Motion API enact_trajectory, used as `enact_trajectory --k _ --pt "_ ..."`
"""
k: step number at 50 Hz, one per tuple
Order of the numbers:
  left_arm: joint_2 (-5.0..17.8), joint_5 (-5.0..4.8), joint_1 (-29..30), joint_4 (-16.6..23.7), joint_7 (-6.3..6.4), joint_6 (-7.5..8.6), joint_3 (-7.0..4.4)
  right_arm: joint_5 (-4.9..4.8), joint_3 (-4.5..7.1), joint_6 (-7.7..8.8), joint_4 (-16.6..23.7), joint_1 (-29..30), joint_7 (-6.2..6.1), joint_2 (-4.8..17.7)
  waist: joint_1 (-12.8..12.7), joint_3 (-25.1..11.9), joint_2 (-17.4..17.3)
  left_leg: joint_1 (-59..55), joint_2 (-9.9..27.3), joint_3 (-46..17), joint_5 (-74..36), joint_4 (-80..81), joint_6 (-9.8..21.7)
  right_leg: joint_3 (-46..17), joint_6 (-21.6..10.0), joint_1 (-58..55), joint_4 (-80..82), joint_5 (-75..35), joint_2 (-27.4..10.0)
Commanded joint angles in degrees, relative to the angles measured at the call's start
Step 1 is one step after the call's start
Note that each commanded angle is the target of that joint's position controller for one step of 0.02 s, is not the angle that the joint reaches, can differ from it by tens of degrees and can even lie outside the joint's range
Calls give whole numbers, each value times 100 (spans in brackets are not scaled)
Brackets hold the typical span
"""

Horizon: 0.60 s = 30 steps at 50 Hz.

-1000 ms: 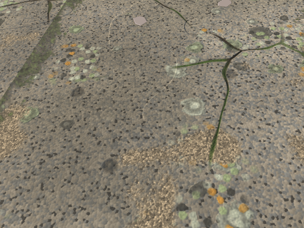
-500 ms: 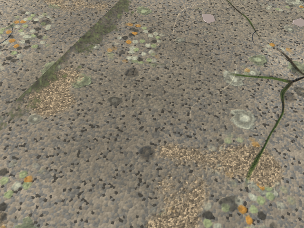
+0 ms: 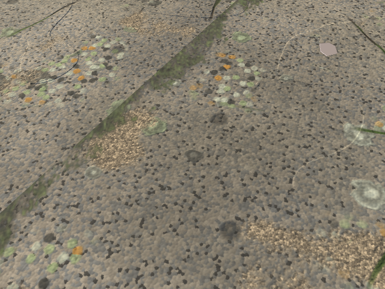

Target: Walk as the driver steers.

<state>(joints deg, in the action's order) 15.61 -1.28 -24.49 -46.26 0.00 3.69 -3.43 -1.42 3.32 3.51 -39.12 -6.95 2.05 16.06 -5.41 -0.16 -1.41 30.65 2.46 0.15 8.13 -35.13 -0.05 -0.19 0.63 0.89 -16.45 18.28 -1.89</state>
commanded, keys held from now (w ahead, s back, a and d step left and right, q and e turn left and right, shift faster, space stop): w+e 1.00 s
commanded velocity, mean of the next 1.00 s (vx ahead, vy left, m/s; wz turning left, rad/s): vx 0.48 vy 0.00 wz -0.45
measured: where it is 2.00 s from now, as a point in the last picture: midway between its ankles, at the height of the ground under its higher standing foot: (344, 179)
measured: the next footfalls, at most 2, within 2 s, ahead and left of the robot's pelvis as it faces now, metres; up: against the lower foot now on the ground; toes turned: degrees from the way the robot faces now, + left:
left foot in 0.08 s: +0.17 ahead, +0.14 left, +0.00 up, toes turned +0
right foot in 0.60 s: +0.46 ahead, -0.14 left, +0.00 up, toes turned -19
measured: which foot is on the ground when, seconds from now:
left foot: up 0.00-0.06, down 0.08-0.62, up 0.64-1.00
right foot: down 0.00-0.08, up 0.10-0.58, down 0.60-1.00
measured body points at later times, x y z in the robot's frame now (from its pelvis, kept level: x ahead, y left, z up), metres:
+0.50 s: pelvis +0.25 +0.02 -0.01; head +0.28 +0.01 +0.44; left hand +0.50 +0.21 -0.10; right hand +0.20 -0.26 -0.14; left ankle +0.13 +0.14 -0.74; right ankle +0.40 -0.15 -0.70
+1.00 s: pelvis +0.52 -0.07 +0.00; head +0.55 -0.10 +0.45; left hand +0.73 +0.16 -0.10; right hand +0.61 -0.39 -0.08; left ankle +0.76 -0.01 -0.70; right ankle +0.42 -0.12 -0.74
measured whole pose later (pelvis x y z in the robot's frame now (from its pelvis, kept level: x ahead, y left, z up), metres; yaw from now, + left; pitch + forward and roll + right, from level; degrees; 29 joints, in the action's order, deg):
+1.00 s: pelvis +0.52 -0.07 +0.00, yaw -30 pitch +2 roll +0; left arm 17.1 -1.4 -19.2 -39.4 0.3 2.4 -3.9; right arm 0.0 2.0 5.6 -38.8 -2.1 1.0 16.5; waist -4.6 2.0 -2.3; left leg 34.6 2.5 -6.0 -1.6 -32.3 -3.6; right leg -9.6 -4.4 7.7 -24.0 17.6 6.6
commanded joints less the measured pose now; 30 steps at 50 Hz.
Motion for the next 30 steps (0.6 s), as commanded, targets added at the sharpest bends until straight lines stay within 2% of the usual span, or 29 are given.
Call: enact_trajectory --k 1,2,3,4,5,6,7,8,9,11,12,14,17,20,23,25,27,28,29,30 --pt "1165 -77 159 306 4 12 -286 -51 105 168 598 574 56 458 251 435 989 -538 -158 160 -13 502 194 -998 -1049 532 496 -938 -1361" --pt "1160 -82 241 311 9 -12 -271 -35 177 181 491 179 36 569 534 278 921 -1176 -277 232 -55 718 292 -908 -946 640 108 -1583 -1270" --pt "1008 -55 240 311 10 -14 -213 -17 306 186 279 -553 -19 801 894 -148 753 -2252 -326 222 -47 828 428 -653 -788 902 -774 -2310 -988" --pt "656 52 337 448 3 8 -71 65 428 185 129 -1566 -99 1164 1374 -963 211 -3783 582 -735 297 830 741 -308 -515 1790 -2486 -1701 -610" --pt "33 17 -123 697 42 105 100 213 530 154 47 -2033 -109 1769 1157 -1689 -1537 -5218 2108 -3418 1675 1510 1517 -48 -141 3753 -4646 1048 287" --pt "655 -135 86 619 62 181 -49 192 398 189 33 -2000 -89 1262 1313 -1489 -1172 -4775 2112 -4071 2452 2027 1561 -810 -152 4280 -5528 1325 189" --pt "912 -217 425 707 37 189 -145 144 287 196 13 -1652 -98 966 1181 -775 -952 -4239 1990 -3167 2279 2027 1349 -804 -237 4608 -5743 859 -75" --pt "863 -160 616 710 34 167 -135 137 212 200 39 -1288 -97 740 1015 -440 -635 -3660 1713 -2459 1695 2100 1185 -675 -253 4463 -5598 367 -304" --pt "792 -75 711 700 26 134 -145 162 170 206 35 -1000 -88 578 871 -180 -530 -3173 1478 -1932 1165 2247 1093 -680 -233 4311 -5337 -14 -433" --pt "622 -79 573 627 -17 -3 -154 216 153 284 -6 -725 -93 436 619 -11 -629 -2593 1214 -1133 367 2536 994 -667 -192 3846 -5141 -473 -570" --pt "508 -81 551 614 -31 -58 -136 209 167 329 -56 -709 -102 436 564 37 -526 -2487 1194 -866 -36 2610 1014 -652 -159 3834 -5119 -589 -565" --pt "421 -55 685 677 -26 -126 -127 218 205 383 -164 -731 -123 507 518 185 -312 -2395 1195 -422 -641 2715 1046 -708 -79 4030 -4931 -878 -540" --pt "361 -19 1097 851 -53 -110 -97 221 231 373 -300 -764 -175 591 569 372 -192 -2482 1143 128 -1054 2799 1025 -702 -12 4238 -4030 -1600 -483" --pt "253 10 1751 1059 -176 -66 -23 184 259 326 -397 -868 -232 739 804 551 -91 -2559 1097 623 -1204 2854 906 -237 -88 4008 -2946 -2255 -411" --pt "177 -9 2310 1327 -307 -44 33 120 298 217 -575 -1203 -264 884 1012 726 8 -3124 1271 852 -1514 2694 856 45 -254 4139 -2318 -2161 -362" --pt "239 -22 2477 1491 -389 -40 15 71 319 118 -639 -1273 -277 977 981 697 -48 -3528 1366 995 -2268 2379 780 249 -413 4087 -2064 -1787 -243" --pt "441 -17 2284 1559 -421 -71 -84 49 364 25 -621 -1221 -320 1180 742 332 -299 -3799 1375 1153 -4294 1661 673 593 -639 3467 -2032 -1209 136" --pt "611 -23 1872 1506 -410 -99 -176 38 387 -29 -598 -1190 -346 1276 478 19 -430 -3862 1350 1206 -5189 989 629 726 -781 2912 -2065 -894 370" --pt "875 -37 1121 1361 -367 -126 -321 15 392 -68 -567 -1122 -365 1325 43 -399 -443 -3577 1256 1266 -5424 -26 537 756 -965 1868 -1897 -880 595" --pt "1203 -36 176 1157 -263 -179 -506 8 341 -43 -491 -1056 -389 1239 -485 -856 -219 -2540 1035 1323 -4502 -1502 324 360 -1209 208 -1558 -1175 555"
Velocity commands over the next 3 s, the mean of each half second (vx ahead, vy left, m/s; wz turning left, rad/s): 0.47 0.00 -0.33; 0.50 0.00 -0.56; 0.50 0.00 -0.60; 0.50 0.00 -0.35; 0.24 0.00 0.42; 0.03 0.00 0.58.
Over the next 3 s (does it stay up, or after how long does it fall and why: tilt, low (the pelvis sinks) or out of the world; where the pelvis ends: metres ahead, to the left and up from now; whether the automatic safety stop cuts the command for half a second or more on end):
stays up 1.08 -0.63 -0.01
